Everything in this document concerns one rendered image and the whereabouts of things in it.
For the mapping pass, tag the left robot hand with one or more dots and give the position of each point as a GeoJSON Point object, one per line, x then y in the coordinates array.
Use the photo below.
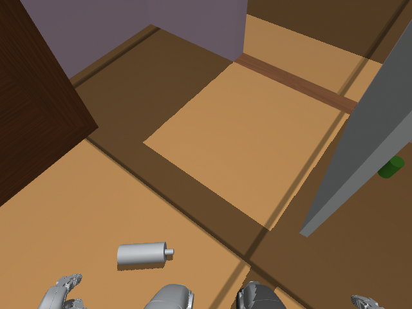
{"type": "Point", "coordinates": [55, 297]}

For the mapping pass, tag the right robot hand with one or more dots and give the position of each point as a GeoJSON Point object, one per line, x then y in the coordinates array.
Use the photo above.
{"type": "Point", "coordinates": [364, 303]}

